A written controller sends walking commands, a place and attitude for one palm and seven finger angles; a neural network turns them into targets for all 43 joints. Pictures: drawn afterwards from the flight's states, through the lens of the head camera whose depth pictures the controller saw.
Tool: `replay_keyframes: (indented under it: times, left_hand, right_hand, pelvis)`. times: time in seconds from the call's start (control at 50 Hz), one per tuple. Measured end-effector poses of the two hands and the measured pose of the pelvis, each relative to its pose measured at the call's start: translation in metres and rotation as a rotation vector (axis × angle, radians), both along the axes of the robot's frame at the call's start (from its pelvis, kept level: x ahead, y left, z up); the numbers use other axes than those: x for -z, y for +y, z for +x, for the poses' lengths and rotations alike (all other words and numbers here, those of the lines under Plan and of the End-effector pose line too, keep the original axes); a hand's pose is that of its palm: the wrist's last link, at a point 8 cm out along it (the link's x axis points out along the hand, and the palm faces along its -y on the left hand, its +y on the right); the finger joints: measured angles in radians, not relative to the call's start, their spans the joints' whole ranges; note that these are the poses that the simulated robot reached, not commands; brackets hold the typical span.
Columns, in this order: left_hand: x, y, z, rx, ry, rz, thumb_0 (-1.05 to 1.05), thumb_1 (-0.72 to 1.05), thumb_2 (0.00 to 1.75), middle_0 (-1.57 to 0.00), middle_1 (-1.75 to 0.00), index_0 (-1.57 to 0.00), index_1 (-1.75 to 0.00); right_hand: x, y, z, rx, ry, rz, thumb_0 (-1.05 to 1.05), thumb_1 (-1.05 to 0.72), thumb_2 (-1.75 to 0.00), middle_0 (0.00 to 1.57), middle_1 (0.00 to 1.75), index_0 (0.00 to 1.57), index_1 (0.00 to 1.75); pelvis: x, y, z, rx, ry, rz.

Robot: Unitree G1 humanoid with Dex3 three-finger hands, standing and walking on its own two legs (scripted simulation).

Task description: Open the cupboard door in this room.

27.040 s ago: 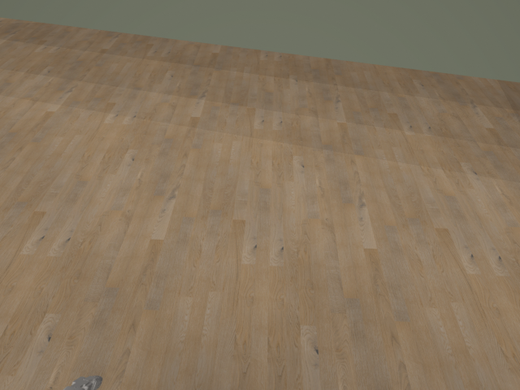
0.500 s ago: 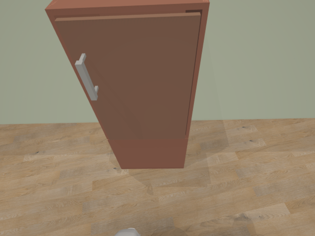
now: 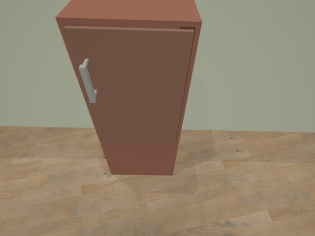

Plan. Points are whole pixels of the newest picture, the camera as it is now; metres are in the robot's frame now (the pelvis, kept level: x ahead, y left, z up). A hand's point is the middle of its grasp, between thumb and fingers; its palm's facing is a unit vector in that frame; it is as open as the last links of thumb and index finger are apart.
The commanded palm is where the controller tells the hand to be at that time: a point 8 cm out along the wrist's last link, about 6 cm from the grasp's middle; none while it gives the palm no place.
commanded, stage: look again from close up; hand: left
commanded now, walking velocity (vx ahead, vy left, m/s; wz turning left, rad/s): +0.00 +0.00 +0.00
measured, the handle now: (89, 81) +0.57 +0.28 +0.06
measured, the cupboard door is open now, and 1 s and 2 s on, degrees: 0 0 0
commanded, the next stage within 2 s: raise the hand with hooked fingers in 0.60 s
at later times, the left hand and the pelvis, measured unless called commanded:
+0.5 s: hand out of the picture +0.01 +0.20 -0.18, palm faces +0.01 -0.98 -0.21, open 7.4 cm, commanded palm none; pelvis +0.00 +0.03 +0.00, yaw -1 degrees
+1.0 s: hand (86, 194) +0.21 +0.19 +0.00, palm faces +0.05 -1.00 -0.02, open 8.0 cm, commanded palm +0.14 +0.26 -0.05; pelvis -0.01 +0.02 -0.05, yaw +0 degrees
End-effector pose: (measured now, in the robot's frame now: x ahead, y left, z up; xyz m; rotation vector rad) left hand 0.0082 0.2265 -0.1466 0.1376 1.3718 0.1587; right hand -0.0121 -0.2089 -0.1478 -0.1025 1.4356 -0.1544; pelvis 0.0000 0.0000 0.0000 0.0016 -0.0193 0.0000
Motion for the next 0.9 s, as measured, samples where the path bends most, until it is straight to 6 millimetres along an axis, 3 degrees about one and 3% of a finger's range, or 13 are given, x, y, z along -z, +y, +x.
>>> replay_keyframes:
  times: [0.12, 0.22, 0.46, 0.72, 0.76, 0.8, 0.9]
  left_hand:
    - [0.0, -0.007, -0.025, -0.006, 0.06, -0.01, 0.01, 0.91, 0.89, -0.2, -0.3, -0.2, -0.3]
    - [0.003, -0.003, -0.036, 0.013, 0.071, -0.01, 0.01, 0.9, 0.89, -0.2, -0.3, -0.2, -0.3]
    - [-0.002, 0.019, -0.01, 0.022, -0.005, 0.016, 0.01, 0.91, 0.89, -0.2, -0.3, -0.2, -0.3]
    - [0.0, 0.018, -0.007, 0.028, 0.011, 0.012, 0.01, 0.91, 0.9, -0.2, -0.3, -0.2, -0.3]
    - [-0.015, 0.027, 0.015, -0.051, -0.127, 0.039, 0.03, 0.94, 0.89, -0.2, -0.3, -0.2, -0.3]
    - [-0.048, 0.037, 0.053, -0.08, -0.39, 0.092, 0.04, 0.94, 0.89, -0.2, -0.31, -0.2, -0.31]
    - [-0.126, 0.038, 0.15, -0.031, -1.011, 0.076, 0.03, 0.87, 0.86, -0.2, -0.34, -0.2, -0.34]
  right_hand:
    - [0.002, 0.007, -0.008, 0.006, 0.012, 0.013, 0.01, -0.92, -0.9, 0.2, 0.3, 0.2, 0.3]
    - [0.008, 0.012, -0.004, 0.009, -0.041, 0.014, 0.01, -0.91, -0.9, 0.2, 0.3, 0.19, 0.3]
    - [0.011, 0.033, -0.003, -0.014, -0.067, 0.038, 0.01, -0.92, -0.9, 0.2, 0.3, 0.19, 0.3]
    - [0.008, 0.03, -0.007, -0.006, -0.025, 0.025, 0.0, -0.91, -0.9, 0.2, 0.3, 0.2, 0.3]
    - [0.002, 0.023, 0.004, -0.003, -0.114, -0.008, 0.01, -0.91, -0.9, 0.2, 0.3, 0.2, 0.3]
    - [-0.005, 0.009, 0.022, 0.005, -0.251, -0.064, 0.02, -0.92, -0.9, 0.2, 0.3, 0.2, 0.3]
    - [-0.027, -0.025, 0.092, -0.062, -0.594, -0.154, 0.02, -0.93, -0.9, 0.2, 0.3, 0.2, 0.3]
  pelvis:
    - [0.0, 0.004, -0.001, 0.006, 0.009, -0.004]
    - [0.006, 0.014, -0.002, 0.006, 0.011, -0.011]
    - [0.005, 0.027, 0.002, 0.01, -0.008, 0.006]
    - [0.004, 0.027, 0.005, 0.015, -0.003, 0.003]
    - [0.006, 0.026, 0.004, 0.021, 0.0, 0.004]
    - [0.008, 0.025, 0.004, 0.012, 0.011, 0.007]
    - [0.02, 0.024, -0.006, -0.019, 0.078, 0.007]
